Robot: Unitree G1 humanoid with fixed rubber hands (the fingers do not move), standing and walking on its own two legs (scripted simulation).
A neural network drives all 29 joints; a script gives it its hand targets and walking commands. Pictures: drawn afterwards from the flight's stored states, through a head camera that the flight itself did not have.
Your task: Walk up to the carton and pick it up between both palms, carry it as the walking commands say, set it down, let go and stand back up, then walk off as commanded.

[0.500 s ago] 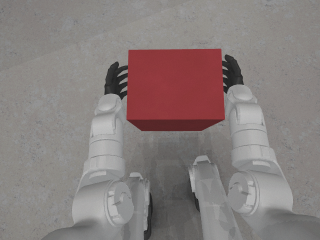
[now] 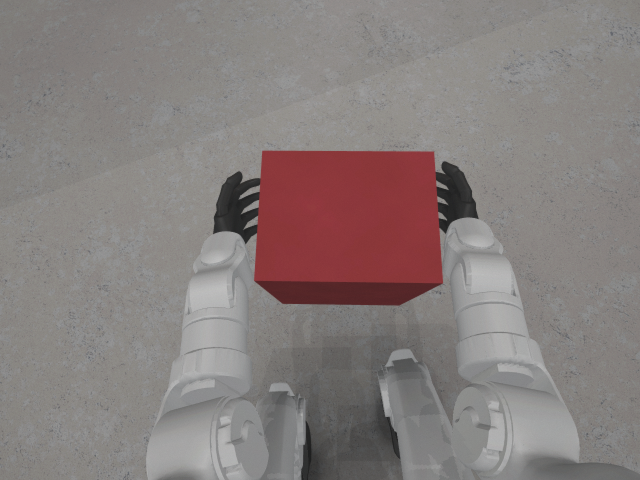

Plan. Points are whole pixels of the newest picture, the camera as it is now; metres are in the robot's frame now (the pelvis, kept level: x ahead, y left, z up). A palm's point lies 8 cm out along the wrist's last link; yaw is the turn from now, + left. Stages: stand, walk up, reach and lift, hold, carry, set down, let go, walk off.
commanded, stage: reach and lift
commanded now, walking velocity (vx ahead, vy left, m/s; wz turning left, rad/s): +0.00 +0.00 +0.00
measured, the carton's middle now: (343, 242) +0.42 -0.04 -0.11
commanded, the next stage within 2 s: none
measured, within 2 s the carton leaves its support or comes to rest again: neither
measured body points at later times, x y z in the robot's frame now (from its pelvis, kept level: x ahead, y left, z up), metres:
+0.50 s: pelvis +0.02 +0.00 +0.07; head +0.16 -0.03 +0.49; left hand +0.42 +0.11 +0.03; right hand +0.40 -0.19 +0.01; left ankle +0.03 +0.14 -0.58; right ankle +0.11 -0.13 -0.58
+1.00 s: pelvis +0.03 +0.00 +0.12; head +0.13 -0.03 +0.56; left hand +0.40 +0.11 +0.10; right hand +0.38 -0.18 +0.09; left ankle +0.03 +0.14 -0.58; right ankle +0.11 -0.13 -0.58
